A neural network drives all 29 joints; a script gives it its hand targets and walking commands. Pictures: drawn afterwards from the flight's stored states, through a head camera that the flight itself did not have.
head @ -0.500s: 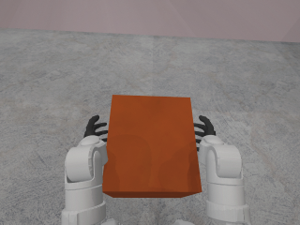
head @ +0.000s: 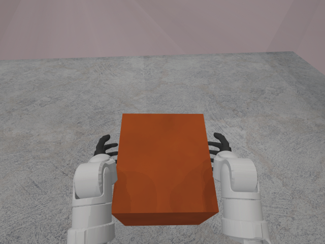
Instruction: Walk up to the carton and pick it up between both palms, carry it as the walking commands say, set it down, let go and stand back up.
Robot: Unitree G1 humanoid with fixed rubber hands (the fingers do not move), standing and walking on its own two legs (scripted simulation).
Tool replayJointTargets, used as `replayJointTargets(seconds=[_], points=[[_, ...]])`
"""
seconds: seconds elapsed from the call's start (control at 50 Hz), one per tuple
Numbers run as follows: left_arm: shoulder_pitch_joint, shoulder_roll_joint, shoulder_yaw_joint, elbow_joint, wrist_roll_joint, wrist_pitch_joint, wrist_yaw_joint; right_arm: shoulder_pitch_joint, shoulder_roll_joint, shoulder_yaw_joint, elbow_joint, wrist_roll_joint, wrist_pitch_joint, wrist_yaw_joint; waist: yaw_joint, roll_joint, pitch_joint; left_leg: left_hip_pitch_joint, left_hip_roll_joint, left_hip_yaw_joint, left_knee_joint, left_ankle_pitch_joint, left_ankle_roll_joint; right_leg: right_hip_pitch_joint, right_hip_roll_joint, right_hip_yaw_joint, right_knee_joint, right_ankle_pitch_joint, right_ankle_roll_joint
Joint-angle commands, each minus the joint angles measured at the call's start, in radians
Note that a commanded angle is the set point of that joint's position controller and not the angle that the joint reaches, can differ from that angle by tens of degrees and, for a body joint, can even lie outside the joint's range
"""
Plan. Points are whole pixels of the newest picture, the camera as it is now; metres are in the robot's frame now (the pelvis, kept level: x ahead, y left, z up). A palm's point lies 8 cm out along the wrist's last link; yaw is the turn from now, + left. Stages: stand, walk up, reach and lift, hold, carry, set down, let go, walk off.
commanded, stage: carry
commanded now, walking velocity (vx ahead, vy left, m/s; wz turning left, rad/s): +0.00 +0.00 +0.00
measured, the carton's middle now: (162, 172) +0.31 +0.01 +0.01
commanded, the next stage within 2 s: none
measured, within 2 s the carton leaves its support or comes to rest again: neither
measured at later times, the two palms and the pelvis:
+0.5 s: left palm (97, 196) +0.22 +0.15 +0.07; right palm (232, 201) +0.21 -0.13 +0.07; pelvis -0.07 +0.01 +0.00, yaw -1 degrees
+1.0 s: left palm (87, 205) +0.20 +0.17 +0.08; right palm (225, 209) +0.19 -0.11 +0.07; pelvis -0.09 +0.03 +0.01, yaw -1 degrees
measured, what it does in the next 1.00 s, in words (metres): steps on the spot: right foot, then left foot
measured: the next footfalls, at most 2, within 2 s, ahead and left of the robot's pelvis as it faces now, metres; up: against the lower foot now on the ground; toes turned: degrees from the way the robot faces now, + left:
right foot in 0.44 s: +0.01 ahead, -0.10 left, +0.00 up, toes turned -1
left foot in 0.60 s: +0.04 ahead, +0.13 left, +0.00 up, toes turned +0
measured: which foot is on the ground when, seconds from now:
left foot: down 0.00-0.48, up 0.50-0.58, down 0.60-1.00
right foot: down 0.00-0.30, up 0.32-0.42, down 0.44-1.00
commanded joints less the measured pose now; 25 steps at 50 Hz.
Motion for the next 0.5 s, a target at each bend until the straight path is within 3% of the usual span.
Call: replayJointTargets(seconds=[0.0,0.02,0.04,0.06,0.08,0.1,0.14,0.16,0.18,0.2,0.22,0.24,0.26,0.28,0.3,0.32,0.34,0.36,0.38,0.4,0.42,0.44,0.46,0.48], points=[[-0.667,-1.059,-0.723,-0.059,-0.479,-0.014,-0.455,-0.600,1.066,0.647,-0.071,0.454,-0.022,0.438,-0.019,-0.143,-0.311,0.181,-0.026,-0.072,0.014,-0.116,-0.044,-0.033,-0.224,0.272,-0.274,-0.151,-0.074],[-0.675,-1.077,-0.724,-0.042,-0.503,-0.003,-0.466,-0.621,1.068,0.669,-0.112,0.471,-0.032,0.430,-0.020,-0.130,-0.325,0.209,-0.033,-0.054,-0.066,-0.045,-0.039,0.007,-0.165,0.192,-0.248,-0.017,-0.049],[-0.662,-1.057,-0.713,-0.060,-0.483,-0.015,-0.459,-0.668,1.078,0.682,-0.130,0.493,-0.044,0.433,-0.018,-0.037,-0.350,0.279,-0.003,-0.094,-0.086,0.001,-0.023,-0.039,-0.144,0.159,-0.216,-0.056,-0.038],[-0.737,-1.072,-0.735,-0.083,-0.520,-0.008,-0.459,-0.672,1.090,0.668,-0.114,0.493,-0.046,0.429,-0.014,-0.028,-0.312,0.237,0.003,-0.122,-0.136,-0.024,-0.008,-0.032,-0.108,0.116,-0.208,-0.090,-0.023],[-0.709,-1.085,-0.722,-0.021,-0.497,0.003,-0.460,-0.690,1.071,0.655,-0.111,0.485,-0.033,0.435,-0.014,-0.058,-0.295,0.231,-0.016,-0.104,-0.102,-0.102,-0.014,-0.100,-0.116,0.152,-0.242,-0.264,-0.032],[-0.659,-1.042,-0.703,-0.045,-0.480,0.001,-0.457,-0.672,1.071,0.654,-0.106,0.488,-0.034,0.435,-0.009,-0.129,-0.310,0.256,-0.060,-0.047,-0.028,-0.211,-0.008,-0.151,-0.141,0.192,-0.334,-0.468,-0.034],[-0.633,-1.050,-0.697,0.048,-0.463,0.010,-0.455,-0.621,1.045,0.613,-0.029,0.464,-0.024,0.443,-0.022,-0.202,-0.273,0.306,-0.095,-0.027,0.124,-0.218,-0.011,-0.321,-0.138,0.161,-0.377,-0.544,-0.031],[-0.722,-1.039,-0.698,-0.016,-0.479,0.008,-0.453,-0.646,1.070,0.626,-0.017,0.490,-0.019,0.450,-0.020,-0.163,-0.269,0.296,-0.104,-0.032,0.148,-0.184,-0.011,-0.290,-0.162,0.178,-0.383,-0.577,-0.038],[-0.642,-1.044,-0.661,0.053,-0.445,0.015,-0.454,-0.728,1.071,0.637,-0.067,0.513,-0.021,0.452,-0.021,-0.200,-0.284,0.312,-0.108,-0.037,0.086,-0.217,0.008,-0.241,-0.147,0.150,-0.399,-0.541,-0.005],[-0.667,-1.059,-0.668,0.042,-0.450,0.007,-0.453,-0.714,1.059,0.633,-0.052,0.489,-0.020,0.453,-0.028,-0.167,-0.244,0.274,-0.063,-0.098,0.027,-0.184,0.007,-0.259,-0.126,0.097,-0.259,-0.493,-0.009],[-0.662,-1.063,-0.641,0.071,-0.436,0.007,-0.448,-0.739,1.082,0.653,-0.047,0.524,-0.022,0.453,-0.026,-0.028,-0.242,0.250,-0.006,-0.197,-0.046,-0.323,0.038,-0.282,-0.083,0.069,-0.154,-0.466,-0.013],[-0.651,-1.048,-0.650,0.070,-0.441,-0.002,-0.448,-0.700,1.033,0.630,-0.049,0.503,-0.032,0.462,-0.033,0.209,-0.210,0.065,0.101,-0.391,-0.340,-0.534,0.072,-0.160,0.021,-0.047,0.108,-0.288,0.011],[-0.651,-1.071,-0.635,0.106,-0.434,0.006,-0.444,-0.693,1.028,0.623,-0.025,0.496,-0.022,0.462,-0.017,0.254,-0.203,-0.145,0.206,-0.529,-0.517,-0.696,0.110,0.022,0.056,-0.043,0.395,-0.198,0.020],[-0.700,-1.076,-0.629,0.102,-0.435,-0.003,-0.439,-0.733,1.031,0.574,0.000,0.480,-0.017,0.472,-0.003,0.293,-0.158,-0.195,0.168,-0.475,-0.539,-0.649,0.061,0.052,0.042,-0.013,0.442,-0.159,0.013],[-0.655,-1.086,-0.616,0.140,-0.423,-0.011,-0.428,-0.698,1.021,0.562,0.038,0.461,-0.022,0.469,0.001,0.254,-0.265,-0.134,0.138,-0.379,-0.528,-0.586,0.032,0.087,0.054,-0.034,0.375,-0.146,-0.005],[-0.680,-1.078,-0.645,0.069,-0.453,-0.019,-0.427,-0.709,1.046,0.607,0.026,0.498,-0.018,0.472,0.010,0.223,-0.284,-0.124,0.105,-0.276,-0.500,-0.513,0.008,0.136,0.062,-0.063,0.283,-0.172,-0.022],[-0.670,-1.083,-0.657,0.049,-0.463,-0.021,-0.423,-0.686,1.047,0.603,0.012,0.503,-0.019,0.470,0.012,0.226,-0.318,-0.001,0.064,-0.261,-0.491,-0.416,-0.019,0.137,0.059,-0.069,0.147,-0.198,-0.041],[-0.688,-1.072,-0.663,0.023,-0.461,-0.027,-0.427,-0.670,1.051,0.590,0.013,0.477,-0.033,0.469,0.011,0.278,-0.349,0.100,0.058,-0.232,-0.424,-0.368,-0.007,0.181,0.064,-0.069,-0.042,-0.198,-0.041],[-0.661,-1.061,-0.664,-0.013,-0.469,-0.037,-0.423,-0.637,1.060,0.591,0.006,0.484,-0.040,0.462,0.014,0.184,-0.372,0.169,0.035,-0.218,-0.346,-0.306,-0.025,0.234,0.027,0.002,-0.247,-0.204,-0.063],[-0.737,-1.083,-0.688,-0.063,-0.500,-0.028,-0.432,-0.650,1.086,0.620,-0.032,0.484,-0.043,0.454,0.003,0.011,-0.378,0.105,0.037,-0.245,-0.173,-0.224,-0.021,0.281,-0.115,0.236,-0.369,-0.290,-0.096],[-0.757,-1.088,-0.699,-0.131,-0.490,-0.045,-0.431,-0.691,1.078,0.653,-0.108,0.495,-0.046,0.454,-0.007,-0.223,-0.404,0.036,-0.043,-0.162,0.028,-0.174,-0.023,0.237,-0.281,0.461,-0.392,-0.432,-0.140],[-0.756,-1.097,-0.673,-0.042,-0.462,-0.061,-0.430,-0.748,1.063,0.628,-0.097,0.485,-0.055,0.445,-0.013,-0.260,-0.331,0.058,-0.055,-0.124,0.101,-0.164,-0.028,0.021,-0.319,0.453,-0.405,-0.579,-0.169],[-0.751,-1.072,-0.697,-0.071,-0.464,-0.061,-0.441,-0.768,1.064,0.670,-0.135,0.504,-0.058,0.450,-0.019,-0.230,-0.291,0.204,-0.076,-0.113,0.246,-0.125,-0.037,-0.192,-0.278,0.384,-0.426,-0.596,-0.158],[-0.734,-1.018,-0.585,0.103,-0.369,-0.089,-0.443,-0.711,1.019,0.534,0.048,0.404,-0.107,0.447,-0.024,-0.095,-0.297,0.219,-0.078,-0.098,0.214,-0.094,-0.021,-0.151,-0.233,0.269,-0.371,-0.453,-0.122]])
